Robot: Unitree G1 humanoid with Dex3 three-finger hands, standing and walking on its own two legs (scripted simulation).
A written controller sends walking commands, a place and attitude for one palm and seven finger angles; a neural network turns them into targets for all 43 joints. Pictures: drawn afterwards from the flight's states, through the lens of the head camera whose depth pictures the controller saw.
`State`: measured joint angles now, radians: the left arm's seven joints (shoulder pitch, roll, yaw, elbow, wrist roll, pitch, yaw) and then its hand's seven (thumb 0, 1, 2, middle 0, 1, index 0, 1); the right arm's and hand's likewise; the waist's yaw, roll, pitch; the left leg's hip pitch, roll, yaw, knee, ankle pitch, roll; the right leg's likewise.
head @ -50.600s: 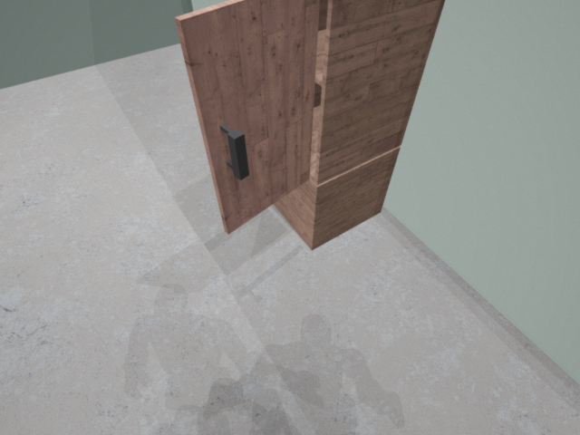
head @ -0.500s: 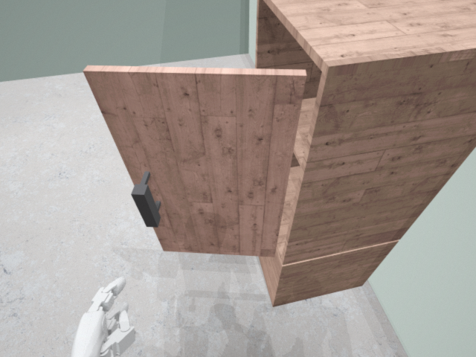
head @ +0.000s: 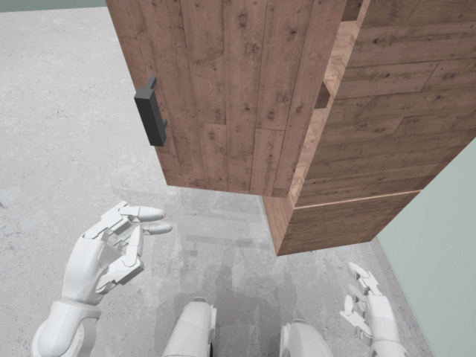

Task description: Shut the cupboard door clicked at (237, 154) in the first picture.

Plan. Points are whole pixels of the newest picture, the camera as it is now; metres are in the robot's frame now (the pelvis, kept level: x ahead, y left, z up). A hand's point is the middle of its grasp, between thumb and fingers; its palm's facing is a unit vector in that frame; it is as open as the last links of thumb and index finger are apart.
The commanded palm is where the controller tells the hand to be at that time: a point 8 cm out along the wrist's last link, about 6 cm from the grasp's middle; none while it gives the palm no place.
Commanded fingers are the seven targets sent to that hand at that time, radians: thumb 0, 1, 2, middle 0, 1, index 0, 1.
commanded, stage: raise the hand and make a fist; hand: left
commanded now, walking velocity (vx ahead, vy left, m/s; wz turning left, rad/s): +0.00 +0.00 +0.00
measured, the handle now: (155, 111) +0.52 +0.22 +0.08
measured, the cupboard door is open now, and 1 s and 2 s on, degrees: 74 74 74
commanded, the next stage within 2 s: bring the fist close to the handle in 1.26 s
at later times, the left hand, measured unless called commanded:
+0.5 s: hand (124, 257) +0.24 +0.19 +0.07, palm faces -0.04 -1.00 -0.01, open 3.2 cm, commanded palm +0.22 +0.25 +0.08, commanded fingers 0.00 0.90 0.90 -1.26 -1.46 -1.26 -1.46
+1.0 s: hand (122, 241) +0.26 +0.19 +0.09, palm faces -0.01 -1.00 -0.03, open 3.1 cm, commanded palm +0.23 +0.24 +0.09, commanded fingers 0.00 0.90 0.90 -1.30 -1.50 -1.30 -1.50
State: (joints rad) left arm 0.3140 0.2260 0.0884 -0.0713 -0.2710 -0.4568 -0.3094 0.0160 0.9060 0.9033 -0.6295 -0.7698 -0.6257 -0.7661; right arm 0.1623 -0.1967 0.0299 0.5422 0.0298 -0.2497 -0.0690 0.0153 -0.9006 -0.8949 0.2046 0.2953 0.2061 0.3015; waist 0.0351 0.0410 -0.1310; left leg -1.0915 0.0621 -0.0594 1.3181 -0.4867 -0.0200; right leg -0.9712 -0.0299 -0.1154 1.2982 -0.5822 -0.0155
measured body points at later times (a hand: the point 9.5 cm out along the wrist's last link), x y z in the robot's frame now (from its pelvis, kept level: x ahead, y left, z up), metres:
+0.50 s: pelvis +0.02 +0.02 +0.02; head +0.10 +0.04 +0.46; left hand +0.24 +0.25 +0.07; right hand +0.22 -0.22 -0.04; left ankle +0.08 +0.13 -0.61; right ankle +0.03 -0.12 -0.61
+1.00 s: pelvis +0.03 +0.01 +0.03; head +0.09 +0.01 +0.47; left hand +0.25 +0.25 +0.09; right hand +0.20 -0.23 -0.05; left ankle +0.08 +0.13 -0.61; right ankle +0.03 -0.12 -0.61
